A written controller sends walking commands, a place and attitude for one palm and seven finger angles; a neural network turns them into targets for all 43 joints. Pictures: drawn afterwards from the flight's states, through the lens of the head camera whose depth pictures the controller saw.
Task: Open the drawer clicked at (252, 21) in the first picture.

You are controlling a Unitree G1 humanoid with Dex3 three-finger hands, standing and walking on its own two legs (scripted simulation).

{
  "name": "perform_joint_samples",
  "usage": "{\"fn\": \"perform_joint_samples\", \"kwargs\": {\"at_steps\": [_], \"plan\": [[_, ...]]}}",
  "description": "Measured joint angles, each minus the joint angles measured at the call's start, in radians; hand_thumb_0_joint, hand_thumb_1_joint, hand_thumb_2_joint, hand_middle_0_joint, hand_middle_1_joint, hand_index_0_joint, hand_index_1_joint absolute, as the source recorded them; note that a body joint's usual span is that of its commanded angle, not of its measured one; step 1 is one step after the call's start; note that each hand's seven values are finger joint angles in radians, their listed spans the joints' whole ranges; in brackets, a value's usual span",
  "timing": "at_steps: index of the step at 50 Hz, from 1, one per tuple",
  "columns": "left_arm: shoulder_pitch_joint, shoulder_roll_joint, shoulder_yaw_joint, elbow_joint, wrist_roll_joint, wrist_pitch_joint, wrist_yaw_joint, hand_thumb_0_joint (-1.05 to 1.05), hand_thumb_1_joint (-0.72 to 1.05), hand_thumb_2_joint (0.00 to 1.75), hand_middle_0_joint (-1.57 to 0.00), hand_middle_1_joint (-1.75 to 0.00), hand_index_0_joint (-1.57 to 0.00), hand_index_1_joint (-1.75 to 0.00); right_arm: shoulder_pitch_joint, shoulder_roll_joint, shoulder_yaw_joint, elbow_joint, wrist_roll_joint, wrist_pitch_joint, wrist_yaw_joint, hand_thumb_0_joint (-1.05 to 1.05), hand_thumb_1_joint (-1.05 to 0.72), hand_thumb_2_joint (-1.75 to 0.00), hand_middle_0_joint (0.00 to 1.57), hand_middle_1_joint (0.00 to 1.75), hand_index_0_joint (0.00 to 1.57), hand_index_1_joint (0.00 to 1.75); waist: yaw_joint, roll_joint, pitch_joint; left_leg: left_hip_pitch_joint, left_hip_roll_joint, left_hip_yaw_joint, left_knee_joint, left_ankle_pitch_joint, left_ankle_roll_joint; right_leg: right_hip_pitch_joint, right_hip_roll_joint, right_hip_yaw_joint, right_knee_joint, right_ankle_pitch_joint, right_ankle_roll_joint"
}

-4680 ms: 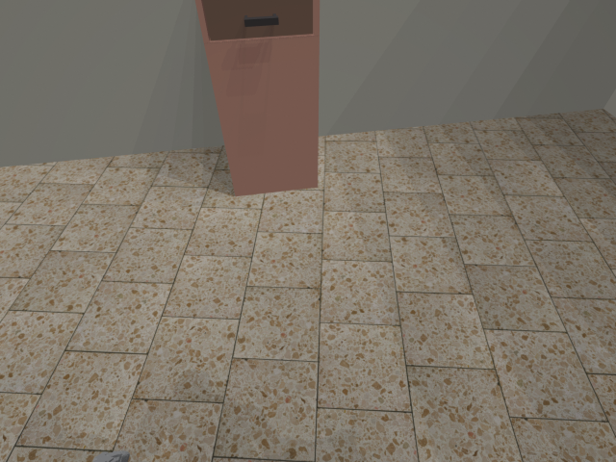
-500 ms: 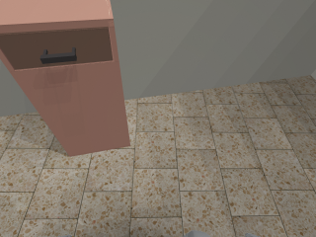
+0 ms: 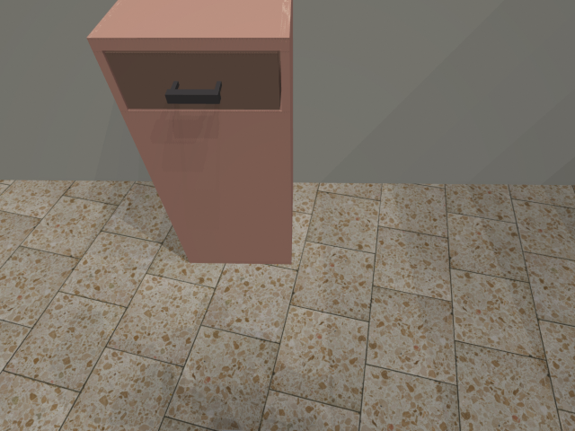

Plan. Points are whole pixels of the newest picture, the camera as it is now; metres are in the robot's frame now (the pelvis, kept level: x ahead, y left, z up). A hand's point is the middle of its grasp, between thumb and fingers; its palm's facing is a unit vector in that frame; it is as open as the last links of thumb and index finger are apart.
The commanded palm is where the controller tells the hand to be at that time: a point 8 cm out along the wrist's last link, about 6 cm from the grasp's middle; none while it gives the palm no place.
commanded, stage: take the last steps up to it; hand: left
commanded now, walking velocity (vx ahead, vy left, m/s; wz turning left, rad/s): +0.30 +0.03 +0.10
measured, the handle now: (195, 91) +0.76 +0.28 +0.04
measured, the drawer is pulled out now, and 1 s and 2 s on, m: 0.00 0.00 0.00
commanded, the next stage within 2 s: come to a stop and stand still in 0.76 s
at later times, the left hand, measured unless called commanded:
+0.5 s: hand (190, 394) +0.19 +0.19 -0.17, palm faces +0.00 -0.98 -0.22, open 7.3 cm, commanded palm none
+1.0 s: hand (191, 385) +0.21 +0.20 -0.19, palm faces +0.10 -0.98 -0.15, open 7.3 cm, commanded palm none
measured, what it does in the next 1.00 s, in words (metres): walks ahead: left foot, then right foot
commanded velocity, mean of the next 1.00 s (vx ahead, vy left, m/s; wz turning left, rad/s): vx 0.15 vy -0.01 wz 0.02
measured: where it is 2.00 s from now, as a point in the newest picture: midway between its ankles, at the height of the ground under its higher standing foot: (299, 425)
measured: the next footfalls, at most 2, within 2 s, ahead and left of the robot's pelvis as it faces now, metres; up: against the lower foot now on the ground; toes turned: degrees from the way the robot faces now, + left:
left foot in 0.06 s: +0.01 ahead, +0.13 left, +0.00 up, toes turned +6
right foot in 0.50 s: +0.23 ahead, -0.11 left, +0.00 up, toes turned -7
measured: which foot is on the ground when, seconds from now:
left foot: up 0.00-0.04, down 0.06-0.50, up 0.52-0.88, down 0.90-1.00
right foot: down 0.00-0.08, up 0.10-0.48, down 0.50-0.90, up 0.92-1.00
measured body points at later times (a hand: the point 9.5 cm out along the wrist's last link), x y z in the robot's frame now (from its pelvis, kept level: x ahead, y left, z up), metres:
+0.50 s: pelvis +0.11 +0.00 -0.02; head +0.13 -0.02 +0.43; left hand +0.19 +0.24 -0.16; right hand +0.02 -0.21 -0.18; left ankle -0.02 +0.12 -0.74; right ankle +0.19 -0.10 -0.74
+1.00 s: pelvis +0.25 +0.03 +0.00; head +0.25 +0.05 +0.45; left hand +0.20 +0.25 -0.17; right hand +0.33 -0.19 -0.14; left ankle +0.27 +0.13 -0.74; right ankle +0.20 -0.10 -0.72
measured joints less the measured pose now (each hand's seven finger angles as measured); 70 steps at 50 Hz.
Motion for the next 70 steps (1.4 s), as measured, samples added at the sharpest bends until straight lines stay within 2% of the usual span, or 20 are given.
{"fn": "perform_joint_samples", "kwargs": {"at_steps": [3, 4, 7, 9, 12, 17, 23, 25, 27, 29, 31, 36, 41, 45, 49, 54, 61, 64, 66, 70], "plan": [[0.031, 0.018, 0.01, 0.033, -0.006, 0.002, -0.005, 0.0, 0.91, 0.9, -0.21, -0.3, -0.21, -0.3, 0.01, 0.009, 0.012, 0.0, -0.002, -0.03, 0.0, 0.01, -0.91, -0.9, 0.19, 0.3, 0.2, 0.3, 0.008, -0.015, -0.02, 0.105, 0.003, 0.032, -0.218, 0.071, 0.02, -0.01, -0.006, -0.017, 0.039, -0.025, 0.021], [0.039, 0.027, 0.014, 0.045, -0.01, 0.009, -0.008, 0.0, 0.91, 0.9, -0.21, -0.3, -0.21, -0.3, 0.014, 0.016, 0.013, 0.0, -0.006, -0.044, -0.002, 0.01, -0.91, -0.9, 0.19, 0.3, 0.2, 0.3, 0.007, -0.026, -0.024, 0.114, -0.003, 0.034, -0.243, 0.119, 0.036, -0.023, -0.012, -0.013, 0.077, -0.054, 0.025], [0.052, 0.048, 0.021, 0.087, -0.006, 0.036, -0.01, 0.0, 0.91, 0.9, -0.2, -0.3, -0.2, -0.3, 0.038, 0.041, 0.024, 0.002, -0.014, -0.071, -0.011, 0.0, -0.91, -0.89, 0.19, 0.3, 0.2, 0.3, 0.008, -0.049, -0.029, 0.14, -0.012, 0.05, -0.232, 0.101, 0.064, -0.103, 0.007, 0.052, 0.306, -0.188, 0.022], [0.047, 0.053, 0.023, 0.107, -0.005, 0.04, -0.018, 0.01, 0.91, 0.9, -0.2, -0.3, -0.2, -0.3, 0.071, 0.055, 0.03, 0.009, -0.014, -0.085, -0.022, 0.0, -0.91, -0.89, 0.19, 0.3, 0.2, 0.3, -0.003, -0.045, -0.035, 0.179, -0.014, 0.047, -0.28, 0.106, 0.07, -0.163, 0.019, 0.072, 0.439, -0.159, 0.019], [0.025, 0.055, 0.022, 0.11, -0.006, 0.029, -0.028, 0.01, 0.91, 0.9, -0.2, -0.3, -0.2, -0.3, 0.125, 0.07, 0.037, 0.037, -0.01, -0.098, -0.032, 0.0, -0.91, -0.89, 0.2, 0.3, 0.2, 0.3, -0.012, -0.036, -0.034, 0.241, -0.024, 0.04, -0.369, 0.139, 0.071, -0.23, 0.016, 0.088, 0.51, -0.076, 0.026], [-0.028, 0.041, 0.018, 0.092, -0.01, 0.021, -0.03, 0.01, 0.91, 0.9, -0.2, -0.3, -0.2, -0.3, 0.208, 0.086, 0.038, 0.097, -0.008, -0.106, -0.036, 0.0, -0.91, -0.89, 0.2, 0.3, 0.2, 0.3, -0.025, -0.02, -0.026, 0.319, -0.035, 0.038, -0.451, 0.147, 0.068, -0.276, 0.003, 0.094, 0.418, -0.011, 0.036], [-0.101, 0.018, 0.019, 0.066, -0.013, 0.007, -0.035, 0.01, 0.91, 0.9, -0.2, -0.3, -0.2, -0.3, 0.273, 0.086, 0.029, 0.154, -0.016, -0.099, -0.035, 0.0, -0.91, -0.89, 0.2, 0.3, 0.2, 0.3, -0.063, 0.007, -0.006, 0.366, -0.018, 0.046, -0.41, 0.064, 0.036, -0.214, 0.024, 0.066, 0.165, 0.025, 0.014], [-0.117, 0.015, 0.019, 0.053, -0.009, -0.02, -0.036, 0.0, 0.91, 0.9, -0.2, -0.3, -0.2, -0.3, 0.294, 0.085, 0.027, 0.169, -0.01, -0.097, -0.033, 0.0, -0.91, -0.89, 0.2, 0.3, 0.2, 0.3, -0.067, 0.017, -0.001, 0.336, 0.002, 0.041, -0.29, -0.008, 0.027, -0.163, 0.043, 0.05, 0.086, 0.086, -0.014], [-0.132, 0.002, 0.019, 0.045, -0.011, -0.049, -0.029, 0.0, 0.91, 0.9, -0.2, -0.3, -0.2, -0.3, 0.285, 0.079, 0.024, 0.181, -0.001, -0.085, -0.03, 0.01, -0.91, -0.89, 0.2, 0.3, 0.2, 0.3, -0.067, 0.034, 0.014, 0.221, 0.016, 0.009, 0.008, -0.063, 0.049, -0.157, 0.053, 0.029, 0.135, 0.062, -0.045], [-0.125, -0.012, 0.015, 0.042, -0.016, -0.057, -0.02, 0.0, 0.91, 0.9, -0.2, -0.3, -0.2, -0.3, 0.263, 0.071, 0.017, 0.18, 0.001, -0.071, -0.026, 0.01, -0.91, -0.89, 0.2, 0.3, 0.2, 0.3, -0.06, 0.037, 0.012, 0.095, 0.017, -0.01, 0.264, -0.039, 0.065, -0.121, 0.059, 0.015, 0.121, 0.032, -0.055], [-0.105, -0.027, 0.017, 0.048, -0.018, -0.056, -0.007, 0.0, 0.92, 0.9, -0.2, -0.3, -0.2, -0.3, 0.231, 0.059, 0.009, 0.164, -0.004, -0.065, -0.024, 0.01, -0.91, -0.89, 0.2, 0.3, 0.2, 0.3, -0.056, 0.04, 0.0, -0.01, 0.035, -0.006, 0.366, 0.032, 0.065, -0.077, 0.069, 0.007, 0.062, 0.042, -0.048], [-0.053, -0.007, 0.023, 0.079, -0.011, -0.048, 0.006, -0.01, 0.96, 0.9, -0.2, -0.3, -0.21, -0.3, 0.144, 0.049, 0.002, 0.095, -0.011, -0.067, -0.019, 0.01, -0.92, -0.89, 0.19, 0.3, 0.2, 0.3, -0.054, 0.029, -0.035, -0.13, 0.079, 0.024, 0.203, 0.125, 0.035, 0.007, 0.083, -0.001, -0.067, 0.072, -0.048], [-0.002, -0.004, 0.016, 0.113, -0.007, -0.037, -0.007, -0.01, 0.94, 0.9, -0.2, -0.3, -0.2, -0.3, 0.08, 0.051, 0.005, 0.057, -0.01, -0.08, -0.011, 0.0, -0.92, -0.9, 0.19, 0.3, 0.19, 0.3, -0.025, 0.015, -0.047, -0.098, 0.076, 0.045, -0.043, 0.156, 0.03, 0.065, 0.083, 0.002, -0.096, 0.047, -0.027], [0.05, -0.007, 0.015, 0.133, -0.011, -0.02, -0.009, 0.0, 0.92, 0.9, -0.2, -0.3, -0.2, -0.3, 0.059, 0.051, 0.016, 0.044, -0.01, -0.1, -0.011, 0.0, -0.92, -0.9, 0.19, 0.3, 0.2, 0.3, -0.008, 0.005, -0.055, 0.001, 0.058, 0.066, -0.221, 0.241, 0.04, 0.072, 0.073, 0.009, -0.012, -0.035, 0.003], [0.054, -0.001, 0.006, 0.16, -0.019, 0.012, 0.003, 0.0, 0.92, 0.9, -0.2, -0.3, -0.2, -0.3, 0.04, 0.084, 0.034, 0.051, -0.011, -0.104, -0.037, 0.0, -0.93, -0.89, 0.19, 0.3, 0.2, 0.3, 0.001, -0.047, -0.042, 0.04, 0.021, 0.106, -0.225, 0.203, 0.076, -0.003, 0.049, 0.081, 0.174, -0.179, 0.005], [0.021, -0.011, -0.003, 0.155, -0.022, 0.028, 0.008, 0.0, 0.92, 0.9, -0.2, -0.3, -0.2, -0.3, 0.004, 0.082, 0.035, 0.068, -0.002, -0.087, -0.064, -0.01, -0.95, -0.89, 0.2, 0.3, 0.2, 0.3, -0.005, -0.045, -0.008, 0.1, 0.003, 0.119, -0.324, 0.236, 0.081, -0.077, 0.047, 0.117, 0.249, -0.157, 0.025], [-0.044, 0.015, 0.025, 0.082, -0.016, 0.062, 0.01, 0.0, 0.91, 0.9, -0.2, -0.3, -0.2, -0.3, -0.014, 0.066, 0.012, 0.062, -0.008, -0.047, -0.062, 0.0, -0.93, -0.89, 0.2, 0.3, 0.2, 0.3, -0.017, -0.017, 0.029, 0.105, 0.04, 0.121, -0.324, 0.235, 0.052, -0.166, 0.064, 0.133, 0.371, -0.16, 0.028], [-0.066, 0.025, 0.029, 0.055, -0.017, 0.052, 0.011, 0.0, 0.91, 0.9, -0.2, -0.3, -0.2, -0.3, -0.01, 0.049, 0.001, 0.063, -0.011, -0.035, -0.052, 0.0, -0.92, -0.89, 0.2, 0.3, 0.2, 0.3, -0.02, 0.006, 0.032, 0.092, 0.06, 0.117, -0.289, 0.22, 0.029, -0.126, 0.058, 0.122, 0.248, -0.101, 0.021], [-0.064, 0.037, 0.026, 0.039, -0.014, 0.032, 0.012, 0.0, 0.91, 0.9, -0.2, -0.3, -0.2, -0.3, 0.002, 0.041, -0.004, 0.061, -0.006, -0.03, -0.043, 0.0, -0.92, -0.89, 0.2, 0.3, 0.2, 0.3, -0.02, 0.003, 0.019, 0.068, 0.061, 0.121, -0.234, 0.194, 0.01, -0.068, 0.043, 0.122, 0.09, 0.034, 0.017], [-0.083, 0.012, 0.01, 0.041, -0.007, 0.021, 0.013, 0.0, 0.91, 0.9, -0.2, -0.3, -0.2, -0.3, 0.012, 0.006, -0.017, 0.056, 0.0, 0.0, -0.033, 0.0, -0.92, -0.89, 0.2, 0.3, 0.2, 0.3, -0.031, 0.053, 0.012, -0.021, 0.026, 0.017, 0.011, -0.016, 0.022, -0.069, 0.058, 0.101, 0.104, -0.022, -0.023]]}}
